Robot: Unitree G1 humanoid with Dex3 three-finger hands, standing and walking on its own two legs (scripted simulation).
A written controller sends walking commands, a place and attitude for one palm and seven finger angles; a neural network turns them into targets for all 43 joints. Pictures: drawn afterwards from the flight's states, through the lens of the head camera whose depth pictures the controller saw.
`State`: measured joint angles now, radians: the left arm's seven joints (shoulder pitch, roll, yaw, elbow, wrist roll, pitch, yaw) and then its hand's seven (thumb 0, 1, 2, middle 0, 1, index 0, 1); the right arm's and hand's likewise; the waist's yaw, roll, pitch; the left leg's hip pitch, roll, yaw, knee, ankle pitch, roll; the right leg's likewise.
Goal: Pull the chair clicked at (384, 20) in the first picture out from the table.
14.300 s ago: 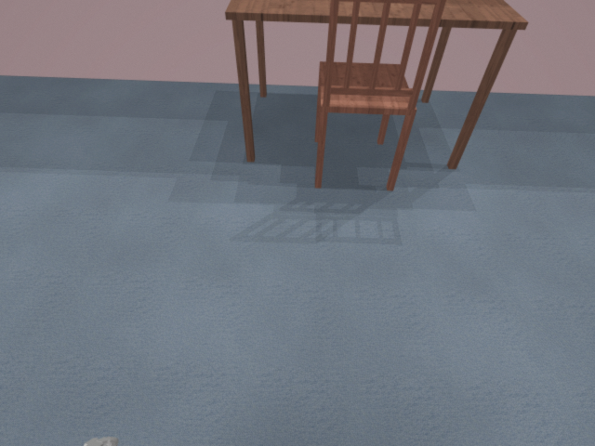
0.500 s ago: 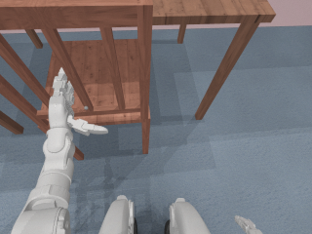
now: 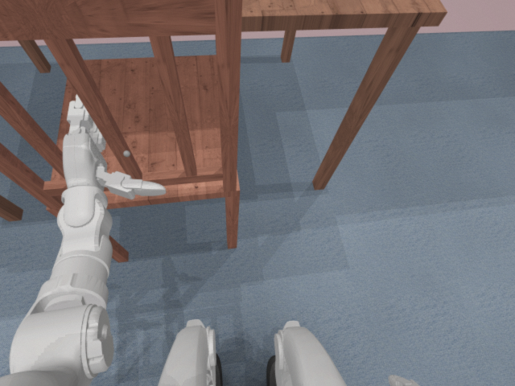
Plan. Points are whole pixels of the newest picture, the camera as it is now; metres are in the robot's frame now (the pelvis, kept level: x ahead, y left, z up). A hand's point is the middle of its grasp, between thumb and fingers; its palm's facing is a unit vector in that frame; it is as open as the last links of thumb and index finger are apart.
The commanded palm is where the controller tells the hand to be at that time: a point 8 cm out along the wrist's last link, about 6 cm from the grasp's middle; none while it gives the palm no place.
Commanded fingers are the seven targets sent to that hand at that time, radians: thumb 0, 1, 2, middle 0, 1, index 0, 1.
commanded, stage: push the fingers through the gap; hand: left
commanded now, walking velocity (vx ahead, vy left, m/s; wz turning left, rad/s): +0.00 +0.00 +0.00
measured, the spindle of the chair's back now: (108, 127) +0.49 +0.21 +0.05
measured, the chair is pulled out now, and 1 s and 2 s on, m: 0.00 0.00 0.04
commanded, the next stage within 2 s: hook a spindle and tug to test in 0.26 s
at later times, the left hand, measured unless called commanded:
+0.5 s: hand (125, 155) +0.46 +0.19 +0.02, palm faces +0.13 -0.99 -0.02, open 16.8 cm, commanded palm +0.43 +0.23 +0.03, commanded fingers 0.00 -0.50 0.30 -0.20 -0.52 -0.20 -0.52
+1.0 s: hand (129, 154) +0.46 +0.18 +0.02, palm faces +0.16 -0.99 -0.02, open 10.2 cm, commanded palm +0.43 +0.21 +0.03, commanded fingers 0.00 0.51 0.73 -0.50 -1.45 -0.50 -1.45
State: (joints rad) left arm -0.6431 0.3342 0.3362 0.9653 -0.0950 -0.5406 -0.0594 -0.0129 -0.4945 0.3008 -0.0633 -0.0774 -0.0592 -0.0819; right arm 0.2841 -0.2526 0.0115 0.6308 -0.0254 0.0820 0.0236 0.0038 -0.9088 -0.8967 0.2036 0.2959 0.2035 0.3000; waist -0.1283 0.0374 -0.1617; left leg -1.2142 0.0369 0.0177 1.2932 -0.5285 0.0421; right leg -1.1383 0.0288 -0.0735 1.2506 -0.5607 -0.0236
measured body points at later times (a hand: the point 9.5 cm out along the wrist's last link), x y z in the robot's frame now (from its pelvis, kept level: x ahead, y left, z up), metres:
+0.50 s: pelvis +0.00 +0.01 +0.00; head +0.14 +0.03 +0.43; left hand +0.45 +0.24 +0.03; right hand +0.07 -0.26 -0.12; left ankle +0.04 +0.09 -0.62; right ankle +0.01 -0.11 -0.62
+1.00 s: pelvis +0.00 +0.00 +0.00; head +0.14 +0.02 +0.43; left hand +0.45 +0.24 +0.03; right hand +0.06 -0.26 -0.12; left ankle +0.04 +0.09 -0.62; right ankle +0.01 -0.11 -0.62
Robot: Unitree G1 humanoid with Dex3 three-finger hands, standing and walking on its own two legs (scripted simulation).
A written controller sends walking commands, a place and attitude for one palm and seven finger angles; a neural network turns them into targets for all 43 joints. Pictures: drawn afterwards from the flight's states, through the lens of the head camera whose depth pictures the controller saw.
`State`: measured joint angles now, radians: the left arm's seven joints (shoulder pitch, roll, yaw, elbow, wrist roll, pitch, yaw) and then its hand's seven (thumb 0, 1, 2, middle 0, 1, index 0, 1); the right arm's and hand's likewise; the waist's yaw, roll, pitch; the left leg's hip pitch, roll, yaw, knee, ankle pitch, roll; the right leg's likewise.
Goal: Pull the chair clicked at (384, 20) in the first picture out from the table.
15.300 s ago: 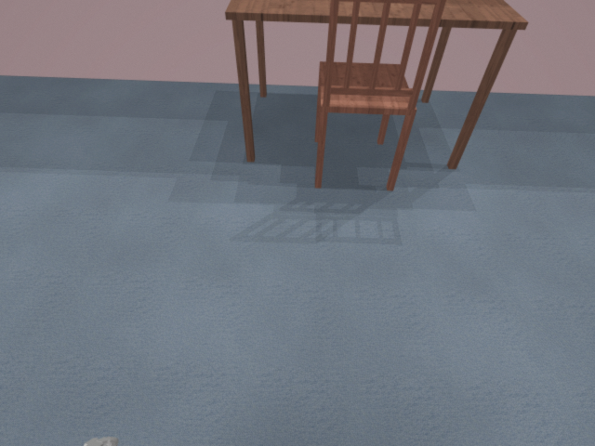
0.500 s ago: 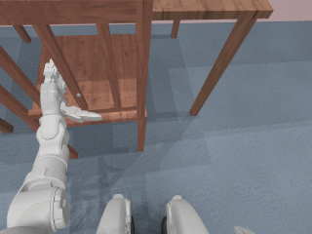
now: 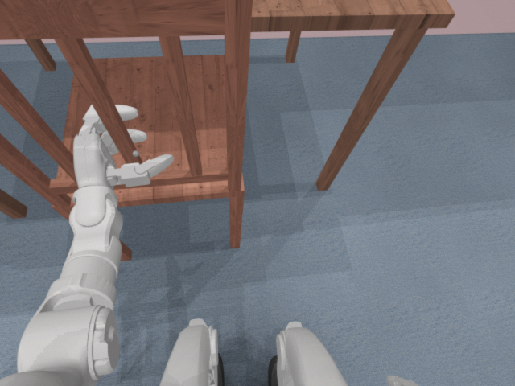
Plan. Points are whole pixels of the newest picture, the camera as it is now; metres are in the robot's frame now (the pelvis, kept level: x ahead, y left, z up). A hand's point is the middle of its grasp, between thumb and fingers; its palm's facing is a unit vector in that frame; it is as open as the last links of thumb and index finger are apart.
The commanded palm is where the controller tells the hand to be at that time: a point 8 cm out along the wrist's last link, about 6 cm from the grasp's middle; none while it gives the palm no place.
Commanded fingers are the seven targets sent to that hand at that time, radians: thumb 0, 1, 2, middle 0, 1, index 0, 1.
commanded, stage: hook a spindle and tug to test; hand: left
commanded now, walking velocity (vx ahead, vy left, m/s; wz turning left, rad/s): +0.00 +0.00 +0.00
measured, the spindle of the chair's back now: (115, 126) +0.49 +0.21 +0.05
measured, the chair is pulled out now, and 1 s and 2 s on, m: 0.00 0.04 0.18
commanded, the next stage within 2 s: step backward, pulling the chair out in 0.86 s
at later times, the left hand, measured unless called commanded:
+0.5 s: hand (136, 157) +0.45 +0.18 +0.03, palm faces +0.15 -0.99 -0.01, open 5.4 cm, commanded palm +0.41 +0.21 +0.03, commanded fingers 0.00 0.90 0.90 -0.50 -1.45 -0.50 -1.45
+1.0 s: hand (136, 179) +0.41 +0.17 +0.03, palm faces +0.12 -0.99 -0.03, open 5.6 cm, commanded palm +0.39 +0.22 +0.03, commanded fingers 0.00 0.90 0.90 -0.50 -1.45 -0.50 -1.45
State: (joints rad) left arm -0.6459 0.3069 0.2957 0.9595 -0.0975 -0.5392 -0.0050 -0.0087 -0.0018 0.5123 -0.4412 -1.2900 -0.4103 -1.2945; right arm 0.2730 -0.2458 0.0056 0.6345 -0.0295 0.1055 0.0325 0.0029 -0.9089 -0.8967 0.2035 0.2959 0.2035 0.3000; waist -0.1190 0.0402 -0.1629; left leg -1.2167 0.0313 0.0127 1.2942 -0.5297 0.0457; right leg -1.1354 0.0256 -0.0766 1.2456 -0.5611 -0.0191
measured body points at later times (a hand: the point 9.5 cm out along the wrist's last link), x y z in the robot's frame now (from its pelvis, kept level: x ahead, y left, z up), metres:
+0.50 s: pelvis +0.02 +0.00 +0.01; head +0.16 +0.02 +0.44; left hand +0.44 +0.23 +0.03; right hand +0.09 -0.26 -0.11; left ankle +0.03 +0.09 -0.62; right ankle +0.01 -0.12 -0.62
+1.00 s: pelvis +0.03 +0.00 +0.02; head +0.16 +0.02 +0.45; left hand +0.40 +0.22 +0.03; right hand +0.14 -0.25 -0.11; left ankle +0.03 +0.09 -0.62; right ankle +0.01 -0.12 -0.62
